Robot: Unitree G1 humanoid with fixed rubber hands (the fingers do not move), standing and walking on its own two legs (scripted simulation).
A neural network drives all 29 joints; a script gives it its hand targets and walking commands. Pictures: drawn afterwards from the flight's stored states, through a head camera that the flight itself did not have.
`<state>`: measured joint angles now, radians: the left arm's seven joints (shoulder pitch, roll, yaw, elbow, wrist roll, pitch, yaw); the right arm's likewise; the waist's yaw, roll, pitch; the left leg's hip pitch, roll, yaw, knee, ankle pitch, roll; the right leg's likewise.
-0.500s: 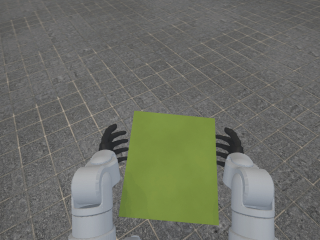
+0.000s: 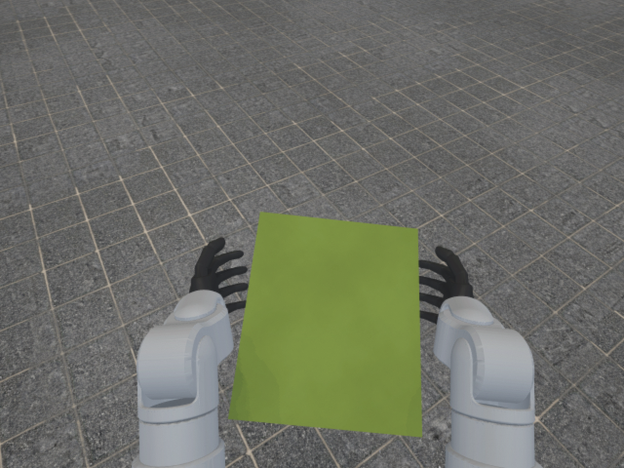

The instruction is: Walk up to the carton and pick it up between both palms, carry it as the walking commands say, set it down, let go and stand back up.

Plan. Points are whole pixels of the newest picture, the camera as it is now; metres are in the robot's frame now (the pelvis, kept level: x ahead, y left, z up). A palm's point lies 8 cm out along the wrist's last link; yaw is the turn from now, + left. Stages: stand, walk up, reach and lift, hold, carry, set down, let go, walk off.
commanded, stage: carry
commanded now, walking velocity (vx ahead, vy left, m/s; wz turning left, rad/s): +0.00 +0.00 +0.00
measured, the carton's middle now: (324, 326) +0.32 +0.02 +0.00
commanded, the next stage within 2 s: none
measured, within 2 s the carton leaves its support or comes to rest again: neither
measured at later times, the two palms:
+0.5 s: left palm (204, 335) +0.24 +0.15 +0.11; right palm (468, 351) +0.25 -0.13 +0.10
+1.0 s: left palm (219, 321) +0.27 +0.14 +0.10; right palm (468, 336) +0.27 -0.14 +0.09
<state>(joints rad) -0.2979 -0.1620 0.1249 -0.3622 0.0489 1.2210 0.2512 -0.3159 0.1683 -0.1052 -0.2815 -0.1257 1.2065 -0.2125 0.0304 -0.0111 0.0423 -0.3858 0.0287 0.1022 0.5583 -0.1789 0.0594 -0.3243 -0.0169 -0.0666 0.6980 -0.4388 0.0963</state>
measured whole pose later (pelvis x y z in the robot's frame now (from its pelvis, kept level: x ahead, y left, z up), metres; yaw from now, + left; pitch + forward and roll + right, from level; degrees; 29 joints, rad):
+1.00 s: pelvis -0.01 -0.01 +0.00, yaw +0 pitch -1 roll -1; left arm -0.30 -0.16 0.12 -0.17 0.07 1.18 0.26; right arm -0.30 0.16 -0.11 -0.16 -0.13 1.19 -0.25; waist 0.03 0.04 -0.04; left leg -0.38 0.03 0.10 0.55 -0.15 0.05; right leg -0.28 -0.01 -0.08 0.57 -0.27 0.00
